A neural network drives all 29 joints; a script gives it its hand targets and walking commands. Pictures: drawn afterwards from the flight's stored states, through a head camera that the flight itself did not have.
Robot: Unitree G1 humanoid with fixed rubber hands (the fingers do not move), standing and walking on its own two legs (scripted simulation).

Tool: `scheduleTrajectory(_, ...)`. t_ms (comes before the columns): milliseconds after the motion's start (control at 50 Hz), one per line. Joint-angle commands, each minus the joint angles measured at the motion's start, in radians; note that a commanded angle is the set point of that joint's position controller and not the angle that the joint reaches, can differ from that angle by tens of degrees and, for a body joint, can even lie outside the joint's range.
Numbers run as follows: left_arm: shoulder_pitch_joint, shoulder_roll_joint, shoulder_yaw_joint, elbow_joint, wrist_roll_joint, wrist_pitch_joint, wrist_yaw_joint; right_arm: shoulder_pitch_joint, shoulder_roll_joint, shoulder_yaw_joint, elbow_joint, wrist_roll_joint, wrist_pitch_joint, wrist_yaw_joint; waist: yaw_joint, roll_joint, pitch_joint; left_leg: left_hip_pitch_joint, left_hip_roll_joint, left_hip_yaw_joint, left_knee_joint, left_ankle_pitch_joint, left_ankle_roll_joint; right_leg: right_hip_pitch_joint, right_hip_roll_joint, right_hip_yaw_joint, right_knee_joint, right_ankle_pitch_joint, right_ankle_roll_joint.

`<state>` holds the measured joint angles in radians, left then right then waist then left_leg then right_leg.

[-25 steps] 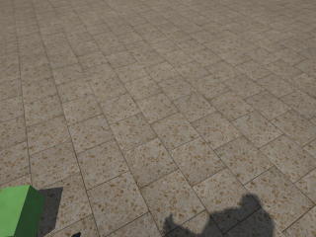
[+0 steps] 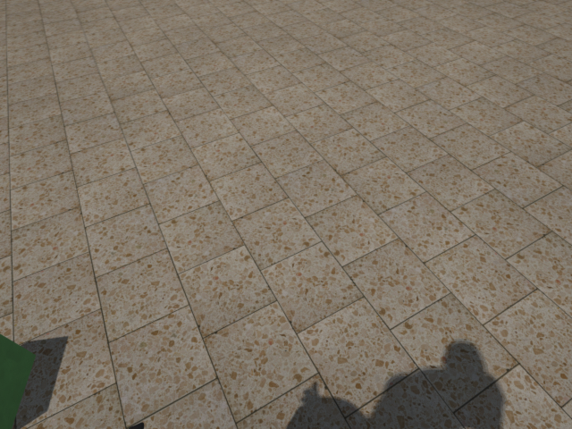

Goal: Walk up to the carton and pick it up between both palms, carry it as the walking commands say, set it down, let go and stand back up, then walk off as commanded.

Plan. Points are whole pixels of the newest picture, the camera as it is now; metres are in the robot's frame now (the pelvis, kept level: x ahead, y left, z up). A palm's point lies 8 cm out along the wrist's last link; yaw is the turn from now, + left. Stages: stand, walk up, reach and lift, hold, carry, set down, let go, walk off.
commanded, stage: walk off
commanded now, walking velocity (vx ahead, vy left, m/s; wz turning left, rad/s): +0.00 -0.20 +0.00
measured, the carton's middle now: out of the picture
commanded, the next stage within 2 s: stand in 1.66 s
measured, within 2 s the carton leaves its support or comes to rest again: neither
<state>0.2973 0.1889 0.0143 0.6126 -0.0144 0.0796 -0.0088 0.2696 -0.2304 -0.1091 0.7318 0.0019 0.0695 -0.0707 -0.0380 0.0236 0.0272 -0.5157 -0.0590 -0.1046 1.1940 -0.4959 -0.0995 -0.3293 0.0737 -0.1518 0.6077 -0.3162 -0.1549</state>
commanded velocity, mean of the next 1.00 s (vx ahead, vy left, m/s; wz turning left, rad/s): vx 0.00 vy -0.20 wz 0.00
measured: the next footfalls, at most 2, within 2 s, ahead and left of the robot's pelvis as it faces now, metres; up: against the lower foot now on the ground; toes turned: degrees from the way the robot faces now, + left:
left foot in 0.20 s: -0.01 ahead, +0.09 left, +0.00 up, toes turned -3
right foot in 0.40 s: +0.03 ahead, -0.26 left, +0.00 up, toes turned -6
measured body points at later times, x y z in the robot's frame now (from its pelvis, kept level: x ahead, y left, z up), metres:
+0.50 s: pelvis -0.02 -0.18 -0.01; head +0.00 -0.20 +0.44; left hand +0.12 +0.04 -0.11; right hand +0.03 -0.46 -0.15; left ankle -0.07 +0.01 -0.66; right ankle -0.01 -0.26 -0.72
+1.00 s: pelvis -0.04 -0.31 +0.00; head -0.03 -0.30 +0.45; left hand +0.09 -0.07 -0.12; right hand +0.00 -0.59 -0.12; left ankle -0.09 -0.15 -0.72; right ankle -0.07 -0.33 -0.64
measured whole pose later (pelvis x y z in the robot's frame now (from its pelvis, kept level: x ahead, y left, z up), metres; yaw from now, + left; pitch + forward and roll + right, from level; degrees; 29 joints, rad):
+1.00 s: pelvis -0.04 -0.31 +0.00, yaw -1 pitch -1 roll -1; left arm 0.29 0.22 0.01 0.61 -0.01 0.11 0.01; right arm 0.34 -0.24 -0.11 0.77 0.00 0.05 -0.07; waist -0.04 0.00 0.03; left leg -0.21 0.08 -0.05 0.68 -0.45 -0.01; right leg -0.48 0.15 -0.14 1.17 -0.46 0.03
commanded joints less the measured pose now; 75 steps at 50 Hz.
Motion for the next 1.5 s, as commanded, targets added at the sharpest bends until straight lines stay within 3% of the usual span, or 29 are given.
scheduleTrajectory(0, 0.063, 0.113, 0.024, -0.014, 0.049, -0.037, 0.041, 0.086, -0.09, -0.007, 0.014, -0.016, 0.006, 0.009, 0.054, -0.1, -0.111, -0.056, 0.04, 0.098, 0.006, 0.064, 0.045, 0.245, -0.316, 0.232, -0.32, 0.456, 0.056)
scheduleTrajectory(40, 0.04, 0.121, 0.022, -0.026, 0.049, -0.029, 0.046, 0.082, -0.095, -0.006, 0.012, -0.014, 0.012, 0.01, 0.047, -0.108, -0.093, -0.045, 0.045, 0.122, -0.046, 0.065, 0.044, 0.224, -0.304, 0.229, -0.353, 0.385, 0.077)
scheduleTrajectory(120, -0.232, 0.252, 0.073, -0.133, 0.04, 0.005, 0.048, 0.499, -0.195, -0.042, 0.096, -0.024, -0.013, -0.022, -0.197, -0.291, -0.101, 0.465, 0.069, 0.291, -0.713, 0.016, 0.16, 0.015, -0.068, -0.041, -0.096, 1.104, 0.576)
scheduleTrajectory(140, -0.263, 0.281, 0.083, -0.127, 0.028, 0.007, 0.046, 0.578, -0.235, -0.057, 0.12, -0.018, -0.025, -0.034, -0.273, -0.093, -0.12, 0.577, 0.151, 0.219, -0.958, 0.309, 0.251, -0.049, 0.03, -0.069, 0.385, 1.111, 0.599)
scheduleTrajectory(160, -0.134, 0.234, 0.076, -0.111, 0.014, 0.006, 0.039, 0.328, -0.248, -0.059, 0.067, -0.024, -0.039, -0.046, -0.147, 0.454, -0.153, 0.557, 0.469, -0.357, -0.848, 0.514, 0.363, -0.301, 0.005, 0.209, 0.988, -0.272, 0.398)
scheduleTrajectory(180, -0.043, 0.144, 0.031, -0.122, 0.063, 0.024, 0.022, 0.137, -0.172, -0.011, 0.032, -0.021, -0.047, -0.035, 0.023, 0.213, -0.116, 0.266, 0.593, -0.506, -0.818, 0.592, 0.409, -0.275, -0.108, 0.423, 0.991, -0.32, 0.26)
scheduleTrajectory(200, 0.016, 0.131, 0.035, -0.124, 0.083, 0.032, 0.014, 0.039, -0.218, -0.014, -0.002, -0.021, -0.063, -0.025, 0.091, 0.186, -0.03, 0.002, 0.674, -0.609, -0.882, 0.471, 0.404, -0.201, -0.136, 0.483, 1.104, -0.305, 0.187)
scheduleTrajectory(240, -0.014, 0.149, 0.031, -0.099, 0.065, 0.011, -0.009, -0.254, -0.245, -0.024, -0.098, -0.033, -0.079, -0.012, 0.195, 0.034, 0.083, -0.034, 0.482, -0.312, -0.84, 0.317, 0.284, -0.197, -0.141, 0.43, 0.774, -0.232, 0.162)
scheduleTrajectory(300, -0.084, 0.185, 0.052, -0.082, 0.063, 0.002, -0.02, -0.1, -0.224, -0.023, -0.059, -0.063, -0.067, 0.013, 0.063, 0.127, 0.107, 0.026, 0.275, -0.08, -0.779, 0.446, 0.154, -0.007, -0.091, 0.145, 0.238, -0.224, 0.189)
scheduleTrajectory(340, -0.004, 0.119, 0.044, -0.055, 0.064, -0.016, -0.013, 0.01, -0.282, -0.037, -0.036, -0.027, -0.057, 0.022, 0.06, 0.199, -0.016, 0.156, 0.254, -0.053, -0.54, 0.662, 0.104, 0.202, -0.105, 0.184, -0.247, -0.036, 0.184)
scheduleTrajectory(380, 0.104, 0.259, 0.067, -0.034, 0.066, -0.051, -0.005, 0.168, -0.08, -0.002, -0.008, -0.042, -0.062, 0.024, 0.048, -0.366, -0.206, -0.112, 0.03, 0.071, 0.006, -0.34, 0.029, 0.527, -0.398, 0.429, -0.133, 0.944, 0.13)
scheduleTrajectory(400, 0.139, 0.276, 0.046, -0.01, 0.053, -0.061, -0.013, 0.157, -0.04, -0.001, 0.01, -0.059, -0.048, 0.008, 0.054, -0.343, -0.157, -0.083, 0.032, 0.013, 0.096, -0.296, 0.024, 0.352, -0.462, 0.422, -0.159, 1.096, 0.075)
scheduleTrajectory(460, 0.089, 0.229, 0.046, -0.006, 0.057, -0.034, -0.002, -0.072, -0.123, -0.02, -0.053, -0.023, -0.018, 0.015, 0.096, -0.192, -0.031, -0.1, 0.041, 0.014, 0.149, -0.072, 0.064, 0.118, -0.332, 0.308, -0.264, 0.427, 0.054)
scheduleTrajectory(580, 0.088, 0.114, 0.026, -0.01, 0.044, -0.043, 0.032, 0.049, -0.082, -0.01, 0.015, -0.02, -0.01, 0.02, 0.063, -0.152, -0.109, -0.078, 0.042, 0.081, 0.081, 0.052, 0.05, 0.232, -0.336, 0.252, -0.272, 0.544, 0.056)
scheduleTrajectory(680, 0.04, 0.125, 0.026, -0.017, 0.05, -0.033, 0.048, 0.063, -0.077, 0.004, 0.022, -0.017, 0.002, 0.013, 0.052, -0.106, -0.097, -0.072, 0.05, 0.114, -0.067, 0.064, 0.052, 0.243, -0.331, 0.256, -0.361, 0.23, 0.03)
scheduleTrajectory(780, 0.04, 0.13, 0.029, -0.017, 0.054, -0.022, 0.046, 0.101, -0.077, 0.019, 0.03, -0.013, -0.007, 0.004, 0.052, -0.132, -0.107, 0.036, 0.08, 0.159, -0.264, 0.026, 0.067, 0.251, -0.279, 0.226, -0.345, 0.293, 0.081)
scheduleTrajectory(820, 0.018, 0.155, 0.036, -0.021, 0.053, -0.006, 0.047, 0.161, -0.1, 0.016, 0.043, -0.01, -0.017, -0.002, 0.027, -0.198, -0.109, 0.184, 0.076, 0.226, -0.472, -0.02, 0.085, 0.231, -0.234, 0.159, -0.344, 0.548, 0.216)
scheduleTrajectory(860, -0.057, 0.22, 0.061, -0.049, 0.056, 0.0, 0.041, 0.366, -0.14, -0.001, 0.091, -0.012, -0.03, -0.016, -0.084, -0.236, -0.143, 0.403, 0.115, 0.234, -0.806, 0.099, 0.161, 0.168, -0.15, 0.075, -0.107, 0.92, 0.397)
scheduleTrajectory(880, -0.134, 0.253, 0.065, -0.074, 0.044, -0.002, 0.042, 0.49, -0.201, -0.03, 0.125, -0.015, -0.04, -0.02, -0.188, -0.071, -0.123, 0.574, 0.261, 0.044, -0.98, 0.276, 0.256, -0.034, -0.07, 0.025, 0.209, 0.958, 0.46)
scheduleTrajectory(900, -0.078, 0.206, 0.074, -0.093, 0.036, 0.001, 0.033, 0.33, -0.29, -0.054, 0.082, -0.026, -0.043, -0.029, -0.101, 0.452, -0.099, 0.536, 0.658, -0.56, -0.876, 0.576, 0.429, -0.338, 0.0, 0.186, 0.779, -0.296, 0.361)
scheduleTrajectory(920, -0.083, 0.186, 0.048, -0.12, 0.077, 0.021, 0.017, 0.171, -0.236, -0.024, 0.066, -0.022, -0.042, -0.028, 0.005, 0.205, -0.008, 0.258, 0.684, -0.573, -0.906, 0.584, 0.467, -0.324, -0.109, 0.395, 0.843, -0.31, 0.256)
scheduleTrajectory(960, -0.054, 0.168, 0.049, -0.094, 0.077, 0.016, -0.01, -0.065, -0.226, -0.026, -0.011, -0.036, -0.063, -0.02, 0.1, 0.016, 0.09, 0.052, 0.559, -0.379, -0.894, 0.443, 0.374, -0.203, -0.117, 0.375, 0.835, -0.194, 0.162)
scheduleTrajectory(1000, -0.083, 0.158, 0.035, -0.073, 0.06, 0.007, -0.028, -0.139, -0.199, -0.009, -0.05, -0.049, -0.076, 0.0, 0.099, 0.072, 0.116, 0.084, 0.348, -0.129, -0.86, 0.463, 0.202, -0.171, -0.105, 0.262, 0.487, -0.133, 0.179)
scheduleTrajectory(1060, -0.131, 0.115, 0.033, -0.101, 0.053, -0.005, -0.041, -0.007, -0.252, -0.03, -0.024, -0.051, -0.06, 0.01, 0.013, 0.232, 0.053, 0.254, 0.292, -0.085, -0.732, 0.673, 0.155, -0.05, -0.091, 0.17, 0.079, -0.257, 0.185)
scheduleTrajectory(1100, 0.007, 0.118, 0.038, -0.04, 0.061, -0.029, -0.019, 0.005, -0.272, -0.033, -0.037, -0.014, -0.067, 0.022, 0.077, 0.197, -0.083, 0.253, 0.248, 0.0, -0.478, 0.752, 0.078, 0.227, -0.112, 0.161, -0.302, 0.069, 0.167)
scheduleTrajectory(1140, 0.168, 0.297, 0.065, -0.003, 0.059, -0.058, -0.01, 0.141, -0.049, 0.005, -0.015, -0.044, -0.057, 0.014, 0.088, -0.437, -0.2, -0.125, 0.021, 0.058, 0.012, -0.356, 0.025, 0.537, -0.447, 0.404, -0.119, 1.132, 0.123)
scheduleTrajectory(1160, 0.158, 0.289, 0.045, 0.019, 0.049, -0.059, -0.011, 0.088, -0.056, 0.001, -0.017, -0.048, -0.039, 0.003, 0.106, -0.317, -0.201, -0.079, 0.051, 0.018, 0.083, -0.234, 0.029, 0.395, -0.467, 0.375, -0.188, 1.05, 0.028)
scheduleTrajectory(1200, 0.115, 0.231, 0.051, 0.008, 0.047, -0.039, -0.008, -0.039, -0.117, -0.015, -0.044, -0.026, -0.019, 0.008, 0.104, -0.145, -0.057, -0.057, 0.063, 0.001, 0.128, -0.085, 0.064, 0.13, -0.374, 0.263, -0.276, 0.501, 0.056)
scheduleTrajectory(1480, 0.028, 0.124, 0.024, -0.015, 0.053, -0.022, 0.04, 0.07, -0.075, 0.012, 0.0, -0.027, -0.011, 0.013, 0.06, -0.119, -0.078, -0.024, 0.073, 0.152, -0.207, 0.026, 0.064, 0.242, -0.314, 0.226, -0.322, 0.208, -0.019)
